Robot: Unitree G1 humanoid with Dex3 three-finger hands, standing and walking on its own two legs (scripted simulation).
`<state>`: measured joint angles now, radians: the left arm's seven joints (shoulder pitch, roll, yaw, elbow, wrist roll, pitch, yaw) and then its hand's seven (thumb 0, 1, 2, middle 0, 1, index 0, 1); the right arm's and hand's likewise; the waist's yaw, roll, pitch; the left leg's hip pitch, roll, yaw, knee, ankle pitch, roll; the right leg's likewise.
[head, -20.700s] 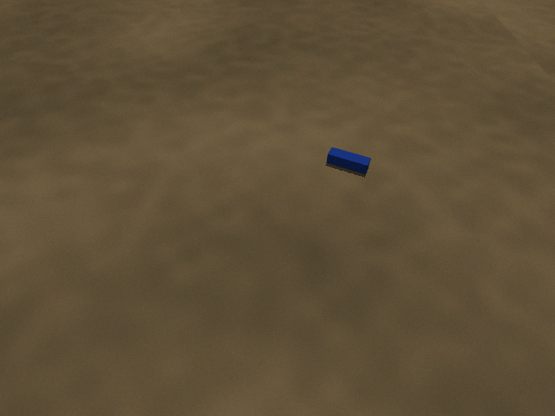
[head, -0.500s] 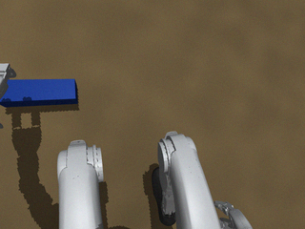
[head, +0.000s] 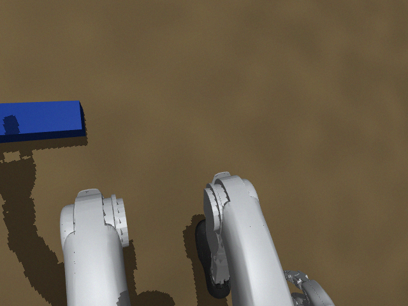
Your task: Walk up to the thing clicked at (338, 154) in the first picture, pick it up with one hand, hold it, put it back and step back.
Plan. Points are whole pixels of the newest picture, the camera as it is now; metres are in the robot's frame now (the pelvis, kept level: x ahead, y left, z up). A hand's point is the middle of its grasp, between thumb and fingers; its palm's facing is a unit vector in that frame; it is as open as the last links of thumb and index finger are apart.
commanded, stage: rise first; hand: left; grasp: from above
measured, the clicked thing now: (29, 122) +0.49 +0.32 -0.30
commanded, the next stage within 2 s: approach in 1.32 s
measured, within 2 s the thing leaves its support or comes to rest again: neither
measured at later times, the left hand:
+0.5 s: hand out of the picture +0.43 +0.36 -0.18, palm faces -0.44 -0.09 -0.89, open 14.2 cm
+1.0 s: hand out of the picture +0.44 +0.36 -0.18, palm faces -0.45 -0.09 -0.89, open 14.2 cm
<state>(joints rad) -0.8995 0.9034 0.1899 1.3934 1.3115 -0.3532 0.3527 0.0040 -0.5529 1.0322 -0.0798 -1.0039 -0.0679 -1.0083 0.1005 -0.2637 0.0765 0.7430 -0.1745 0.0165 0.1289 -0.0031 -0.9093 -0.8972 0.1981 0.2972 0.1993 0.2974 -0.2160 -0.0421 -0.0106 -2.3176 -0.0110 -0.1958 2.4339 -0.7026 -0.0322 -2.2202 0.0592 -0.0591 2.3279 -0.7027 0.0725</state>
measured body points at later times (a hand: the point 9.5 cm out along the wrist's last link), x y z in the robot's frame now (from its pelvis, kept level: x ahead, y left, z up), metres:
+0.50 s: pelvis +0.00 +0.00 -0.01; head +0.24 +0.11 +0.36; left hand +0.45 +0.37 -0.13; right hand +0.07 -0.27 -0.10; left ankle +0.07 +0.13 -0.29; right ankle +0.10 -0.13 -0.29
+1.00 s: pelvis +0.00 +0.00 -0.01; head +0.25 +0.11 +0.35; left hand +0.46 +0.37 -0.13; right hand +0.06 -0.27 -0.10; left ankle +0.07 +0.13 -0.29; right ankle +0.10 -0.13 -0.29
